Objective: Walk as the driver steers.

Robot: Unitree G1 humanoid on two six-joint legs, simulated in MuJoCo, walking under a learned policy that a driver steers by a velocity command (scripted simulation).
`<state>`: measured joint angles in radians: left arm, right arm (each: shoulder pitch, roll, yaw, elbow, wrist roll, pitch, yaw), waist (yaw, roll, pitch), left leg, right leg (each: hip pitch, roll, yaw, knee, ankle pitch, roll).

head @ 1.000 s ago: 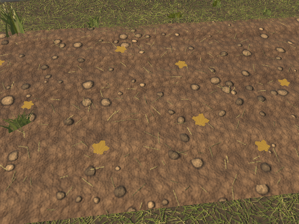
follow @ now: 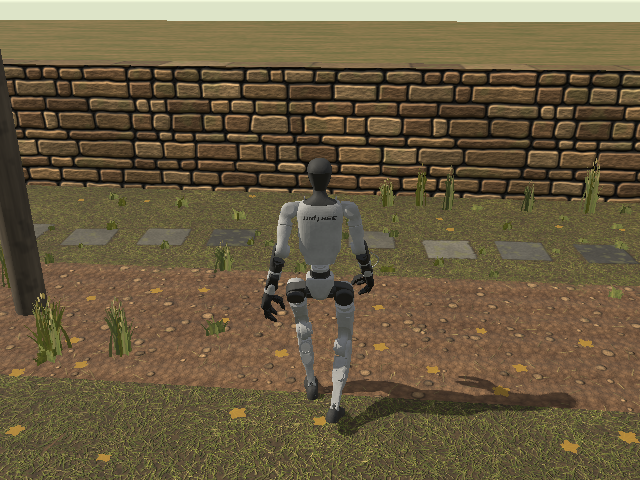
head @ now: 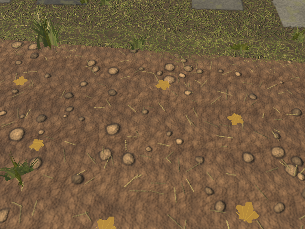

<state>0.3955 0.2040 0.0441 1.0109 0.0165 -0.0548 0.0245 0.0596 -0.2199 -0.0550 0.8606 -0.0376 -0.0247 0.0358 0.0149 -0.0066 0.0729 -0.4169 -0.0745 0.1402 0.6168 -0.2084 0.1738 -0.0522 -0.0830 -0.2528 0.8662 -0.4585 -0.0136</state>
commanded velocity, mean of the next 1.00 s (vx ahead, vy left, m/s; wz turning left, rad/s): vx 0.31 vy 0.00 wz -0.02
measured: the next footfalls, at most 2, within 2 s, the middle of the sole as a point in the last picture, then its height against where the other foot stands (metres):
right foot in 0.50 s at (176, 225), level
left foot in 1.08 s outside the picture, level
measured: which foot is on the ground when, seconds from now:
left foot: down 0.00-0.52, up 0.54-1.00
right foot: up 0.00-0.48, down 0.50-1.00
